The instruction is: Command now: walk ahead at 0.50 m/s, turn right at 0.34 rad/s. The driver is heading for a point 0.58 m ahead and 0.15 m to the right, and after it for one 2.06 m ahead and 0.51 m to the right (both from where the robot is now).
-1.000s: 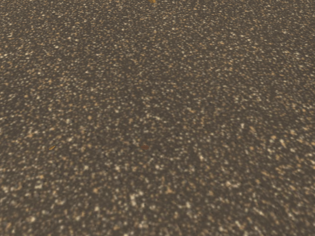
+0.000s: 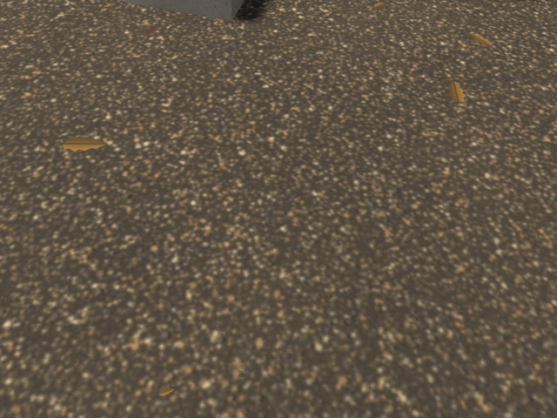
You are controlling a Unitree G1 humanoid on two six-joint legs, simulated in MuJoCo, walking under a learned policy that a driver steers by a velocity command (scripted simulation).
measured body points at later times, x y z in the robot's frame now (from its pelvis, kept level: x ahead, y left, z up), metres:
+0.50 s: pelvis +0.26 -0.08 -0.01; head +0.30 -0.10 +0.43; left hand +0.47 +0.14 -0.11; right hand +0.28 -0.38 -0.13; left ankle +0.17 +0.10 -0.63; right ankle +0.30 -0.16 -0.74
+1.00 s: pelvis +0.51 -0.12 -0.01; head +0.55 -0.12 +0.43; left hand +0.70 +0.11 -0.13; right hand +0.59 -0.42 -0.11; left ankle +0.64 -0.08 -0.74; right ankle +0.37 -0.20 -0.65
